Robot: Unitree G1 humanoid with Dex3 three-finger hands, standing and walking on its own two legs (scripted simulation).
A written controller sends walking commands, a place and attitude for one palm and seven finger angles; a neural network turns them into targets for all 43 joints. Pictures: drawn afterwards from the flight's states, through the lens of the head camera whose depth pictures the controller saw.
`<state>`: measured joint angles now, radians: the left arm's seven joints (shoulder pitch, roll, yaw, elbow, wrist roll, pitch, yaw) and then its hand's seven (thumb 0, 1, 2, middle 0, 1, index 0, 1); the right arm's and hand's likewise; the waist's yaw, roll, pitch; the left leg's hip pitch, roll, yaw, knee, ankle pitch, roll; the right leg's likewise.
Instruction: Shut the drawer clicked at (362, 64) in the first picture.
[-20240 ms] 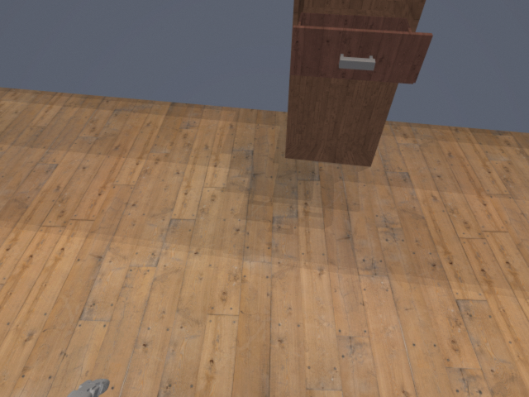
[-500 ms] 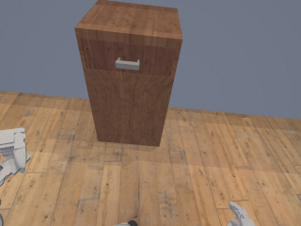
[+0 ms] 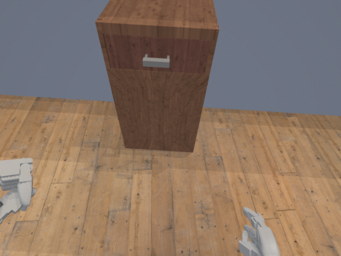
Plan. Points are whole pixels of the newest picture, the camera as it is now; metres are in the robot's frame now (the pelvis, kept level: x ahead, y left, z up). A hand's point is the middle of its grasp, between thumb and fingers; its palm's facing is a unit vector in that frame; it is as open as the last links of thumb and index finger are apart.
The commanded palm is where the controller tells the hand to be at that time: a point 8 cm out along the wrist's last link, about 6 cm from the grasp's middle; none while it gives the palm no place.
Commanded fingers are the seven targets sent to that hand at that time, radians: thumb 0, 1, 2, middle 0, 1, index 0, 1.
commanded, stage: stop stepping back and stand still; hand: left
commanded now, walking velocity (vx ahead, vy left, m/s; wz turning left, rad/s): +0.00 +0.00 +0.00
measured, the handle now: (156, 59) +0.87 +0.09 -0.02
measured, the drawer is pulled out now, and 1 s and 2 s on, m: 0.00 0.00 0.00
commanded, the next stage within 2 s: let the arm hang, fingers relaxed in 0.04 s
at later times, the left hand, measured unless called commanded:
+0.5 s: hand out of the picture +0.01 +0.17 -0.19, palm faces +0.09 -0.98 -0.19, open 3.3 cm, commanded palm none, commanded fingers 0.00 0.90 0.90 -0.64 -0.78 -0.64 -0.78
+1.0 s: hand out of the picture +0.01 +0.16 -0.17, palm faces +0.06 -0.97 -0.23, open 7.2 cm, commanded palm none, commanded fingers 0.00 0.90 0.90 -0.20 -0.30 -0.20 -0.30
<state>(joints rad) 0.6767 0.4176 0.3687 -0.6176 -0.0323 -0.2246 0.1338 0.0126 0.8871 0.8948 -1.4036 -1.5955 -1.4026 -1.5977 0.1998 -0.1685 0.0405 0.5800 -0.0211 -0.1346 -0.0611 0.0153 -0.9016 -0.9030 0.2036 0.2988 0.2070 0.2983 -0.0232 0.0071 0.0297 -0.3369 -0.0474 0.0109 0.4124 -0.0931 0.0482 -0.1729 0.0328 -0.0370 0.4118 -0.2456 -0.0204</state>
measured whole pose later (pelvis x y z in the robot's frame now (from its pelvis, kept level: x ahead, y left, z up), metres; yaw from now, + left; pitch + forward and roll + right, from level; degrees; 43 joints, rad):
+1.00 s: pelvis +0.02 -0.03 +0.00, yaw +3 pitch -1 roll +0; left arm 0.27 0.17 0.00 1.14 0.01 -0.01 0.03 0.00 0.91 0.89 -0.23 -0.33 -0.23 -0.34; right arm 0.22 -0.18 -0.01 1.12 -0.01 0.01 -0.03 0.01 -0.91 -0.90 0.20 0.30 0.20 0.30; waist -0.01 0.03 0.04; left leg -0.27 -0.05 -0.04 0.41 -0.11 0.03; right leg -0.10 0.04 0.00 0.42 -0.29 -0.03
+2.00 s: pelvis +0.05 -0.04 +0.00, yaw +2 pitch -1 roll +0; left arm 0.25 0.16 0.01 1.13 0.00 -0.01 0.04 0.00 0.91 0.89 -0.20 -0.30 -0.20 -0.30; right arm 0.21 -0.18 -0.01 1.14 -0.01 0.00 -0.04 0.01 -0.91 -0.90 0.20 0.30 0.20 0.30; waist -0.01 0.01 0.06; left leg -0.23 -0.03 -0.03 0.42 -0.17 0.01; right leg -0.03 0.06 0.01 0.36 -0.30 -0.05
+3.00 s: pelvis +0.05 -0.04 +0.00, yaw +2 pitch -1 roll +0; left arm 0.21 0.22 0.02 1.13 0.00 -0.01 0.03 0.00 0.90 0.89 -0.20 -0.30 -0.20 -0.30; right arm 0.17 -0.24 -0.01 1.14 -0.01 -0.01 -0.04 0.01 -0.91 -0.90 0.20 0.30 0.20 0.30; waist -0.01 0.01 0.06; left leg -0.20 -0.03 -0.03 0.38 -0.15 0.01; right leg -0.01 0.06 0.02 0.33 -0.29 -0.05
